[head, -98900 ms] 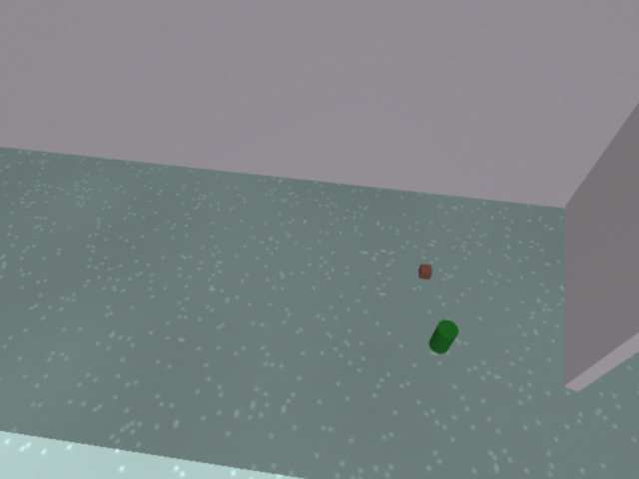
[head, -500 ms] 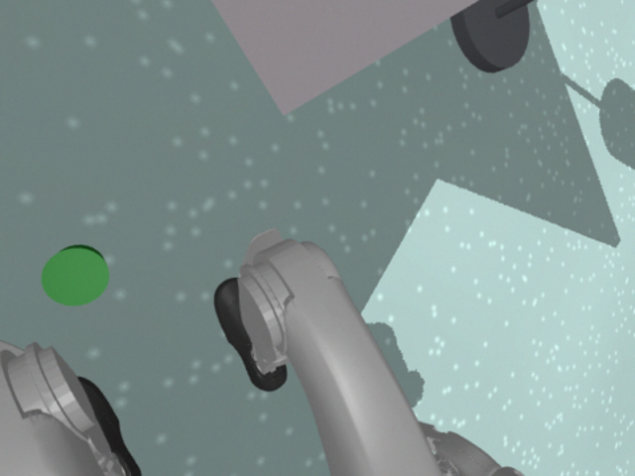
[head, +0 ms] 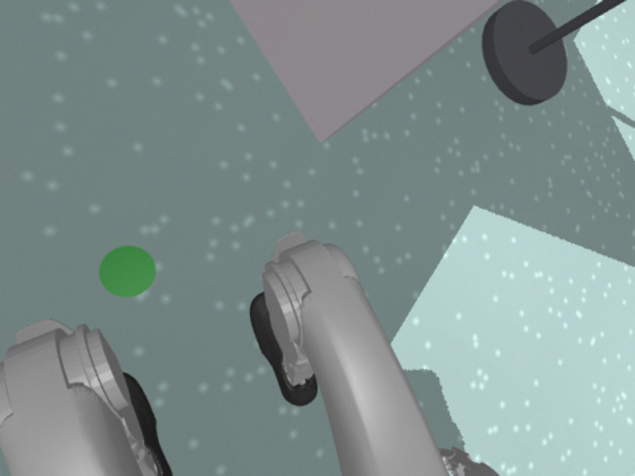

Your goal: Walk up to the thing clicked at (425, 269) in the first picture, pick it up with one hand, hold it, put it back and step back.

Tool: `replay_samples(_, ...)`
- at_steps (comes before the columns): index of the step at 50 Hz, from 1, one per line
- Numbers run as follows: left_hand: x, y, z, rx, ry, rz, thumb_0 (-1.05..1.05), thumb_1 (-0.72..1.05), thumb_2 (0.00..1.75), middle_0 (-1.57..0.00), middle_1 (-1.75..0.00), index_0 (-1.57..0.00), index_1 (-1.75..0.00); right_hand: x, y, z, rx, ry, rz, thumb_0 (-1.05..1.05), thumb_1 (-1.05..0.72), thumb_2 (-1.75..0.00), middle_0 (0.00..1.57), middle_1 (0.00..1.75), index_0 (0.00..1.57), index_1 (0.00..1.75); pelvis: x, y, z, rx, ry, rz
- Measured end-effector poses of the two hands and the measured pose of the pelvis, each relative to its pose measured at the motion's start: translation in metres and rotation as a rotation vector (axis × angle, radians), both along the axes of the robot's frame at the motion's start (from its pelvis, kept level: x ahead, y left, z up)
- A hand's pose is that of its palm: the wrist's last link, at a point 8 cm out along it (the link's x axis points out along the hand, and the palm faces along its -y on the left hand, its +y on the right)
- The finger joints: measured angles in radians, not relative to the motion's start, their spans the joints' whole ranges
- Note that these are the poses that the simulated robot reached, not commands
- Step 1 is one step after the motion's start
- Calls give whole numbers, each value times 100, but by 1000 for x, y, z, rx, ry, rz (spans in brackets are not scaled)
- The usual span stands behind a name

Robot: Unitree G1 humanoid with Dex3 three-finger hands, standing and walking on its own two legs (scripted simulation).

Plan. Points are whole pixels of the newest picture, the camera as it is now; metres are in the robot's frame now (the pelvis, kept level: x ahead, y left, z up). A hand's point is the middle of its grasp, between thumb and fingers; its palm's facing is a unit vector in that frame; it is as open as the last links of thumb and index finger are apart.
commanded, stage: withdraw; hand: left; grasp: from above
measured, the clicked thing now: out of the picture +0.60 +0.28 -0.33
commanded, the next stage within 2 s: home in 0.16 s
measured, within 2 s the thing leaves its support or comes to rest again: neither
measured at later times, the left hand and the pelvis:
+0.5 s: hand out of the picture +0.56 +0.29 -0.17, palm faces -0.45 -0.08 -0.89, open 13.5 cm; pelvis +0.00 +0.01 +0.00, yaw -2 degrees
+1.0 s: hand out of the picture +0.48 +0.28 -0.02, palm faces -0.34 -0.45 -0.83, open 12.5 cm; pelvis +0.01 +0.01 +0.09, yaw +5 degrees
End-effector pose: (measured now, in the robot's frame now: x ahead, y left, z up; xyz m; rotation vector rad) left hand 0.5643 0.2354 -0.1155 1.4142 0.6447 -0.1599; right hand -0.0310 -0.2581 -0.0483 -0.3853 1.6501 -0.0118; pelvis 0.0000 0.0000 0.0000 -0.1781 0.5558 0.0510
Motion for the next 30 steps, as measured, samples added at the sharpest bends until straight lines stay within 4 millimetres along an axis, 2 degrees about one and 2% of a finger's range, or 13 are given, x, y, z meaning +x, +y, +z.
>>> replay_samples(3, 6, -6, -6, 16, -77, -57, 0, -52, 98, -7, -102, -8, -99, -4, -4, 0, -51, 6, -2, 0, -90, -89, 20, 30, 20, 30, -2, -1, -6, 3, 1, -4)
replay_samples(7, 12, 0, -9, 58, -99, -60, 0, -52, 98, -7, -101, -8, -98, 0, -7, -4, -92, 1, 5, 0, -90, -89, 20, 30, 20, 30, -2, -1, -9, 0, 17, -13)
replay_samples(11, 15, 16, -12, 78, -64, -48, 0, -51, 97, -7, -99, -8, -97, 10, -6, -9, -112, -11, 26, 0, -90, -89, 20, 30, 20, 30, 0, 1, -10, -9, 29, -21)
replay_samples(18, 8, 50, -17, 58, 14, -79, 0, -43, 91, -9, -98, -12, -93, 27, -6, -11, -124, 11, 94, 0, -89, -89, 20, 30, 20, 30, 0, 4, -12, -28, 21, -14)
replay_samples(23, 5, 55, -6, 20, -26, -174, 0, -38, 88, -9, -97, -14, -91, 41, -7, -4, -147, 24, 138, -1, -89, -89, 20, 30, 20, 30, 0, 5, -8, -40, 27, -3)
replay_samples(30, -13, 56, 30, -37, -130, -175, 0, -28, 83, -12, -97, -18, -89, 67, -10, 11, -180, -35, 123, -1, -89, -89, 20, 30, 20, 30, 3, 8, 8, -43, 64, 13)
